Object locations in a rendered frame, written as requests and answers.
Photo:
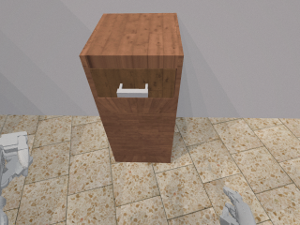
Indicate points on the robot left hand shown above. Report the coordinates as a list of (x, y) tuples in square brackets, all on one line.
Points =
[(14, 149)]

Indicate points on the handle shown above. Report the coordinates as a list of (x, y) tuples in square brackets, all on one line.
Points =
[(132, 93)]

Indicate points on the cabinet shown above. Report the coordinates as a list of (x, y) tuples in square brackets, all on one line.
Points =
[(139, 129)]

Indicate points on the robot right hand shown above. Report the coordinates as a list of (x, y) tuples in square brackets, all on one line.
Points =
[(240, 212)]

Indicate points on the drawer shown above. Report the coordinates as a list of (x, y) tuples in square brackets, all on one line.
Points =
[(160, 81)]

